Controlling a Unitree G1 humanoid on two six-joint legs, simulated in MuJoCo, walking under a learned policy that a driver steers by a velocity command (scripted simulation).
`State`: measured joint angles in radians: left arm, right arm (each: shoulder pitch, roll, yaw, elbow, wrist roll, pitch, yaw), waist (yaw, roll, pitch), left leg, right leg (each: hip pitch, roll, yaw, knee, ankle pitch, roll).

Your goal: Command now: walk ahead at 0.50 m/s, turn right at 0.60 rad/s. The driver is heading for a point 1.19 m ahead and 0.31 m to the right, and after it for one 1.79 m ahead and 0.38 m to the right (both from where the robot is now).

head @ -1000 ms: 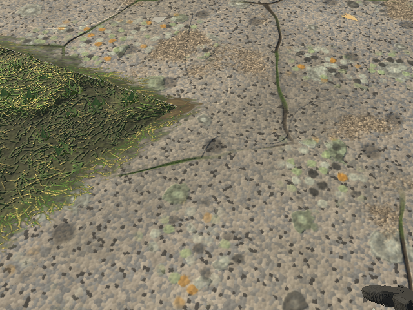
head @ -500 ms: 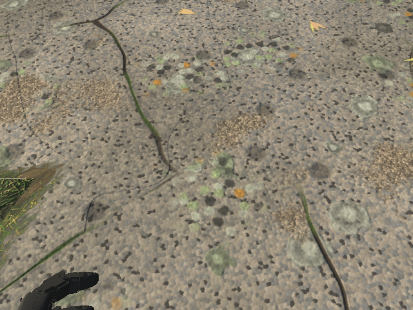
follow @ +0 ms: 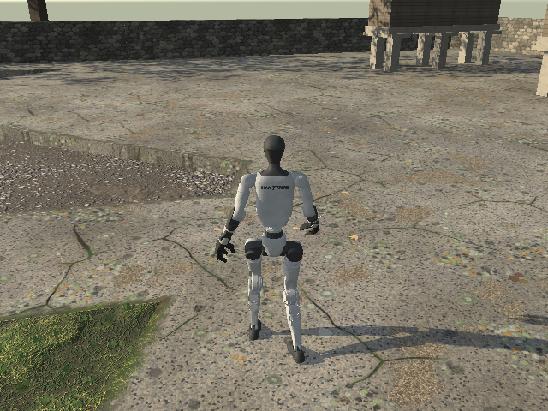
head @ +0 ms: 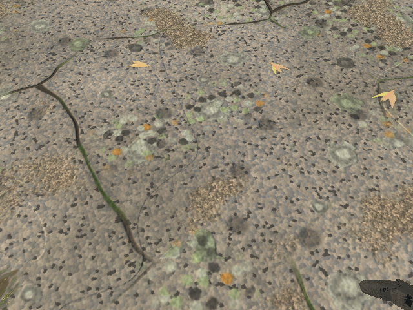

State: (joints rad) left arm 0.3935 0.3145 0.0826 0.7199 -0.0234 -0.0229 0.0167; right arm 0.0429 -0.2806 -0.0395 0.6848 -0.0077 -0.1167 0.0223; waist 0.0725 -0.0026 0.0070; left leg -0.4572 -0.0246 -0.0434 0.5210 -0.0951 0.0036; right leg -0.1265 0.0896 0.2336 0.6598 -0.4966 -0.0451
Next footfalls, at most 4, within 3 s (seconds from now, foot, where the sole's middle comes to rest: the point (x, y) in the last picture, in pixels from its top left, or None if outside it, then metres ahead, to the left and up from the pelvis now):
0.50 right None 0.38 -0.19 -0.76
1.02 left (267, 238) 0.74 -0.12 -0.76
1.52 right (335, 192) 0.96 -0.39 -0.76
2.00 left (266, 135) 1.23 -0.13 -0.76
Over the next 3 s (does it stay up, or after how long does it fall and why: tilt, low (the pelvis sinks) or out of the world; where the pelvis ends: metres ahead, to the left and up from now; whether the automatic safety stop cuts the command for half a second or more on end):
stays up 1.63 -0.34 0.01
